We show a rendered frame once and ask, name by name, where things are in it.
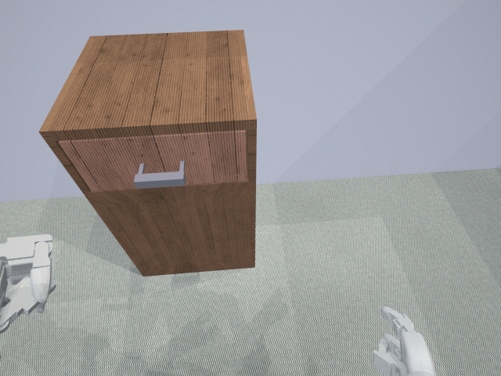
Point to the handle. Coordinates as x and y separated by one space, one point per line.
162 179

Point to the left robot hand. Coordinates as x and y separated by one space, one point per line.
26 262

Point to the drawer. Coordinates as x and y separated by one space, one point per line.
111 163

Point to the cabinet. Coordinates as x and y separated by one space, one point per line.
161 84

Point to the right robot hand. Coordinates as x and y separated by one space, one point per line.
407 355

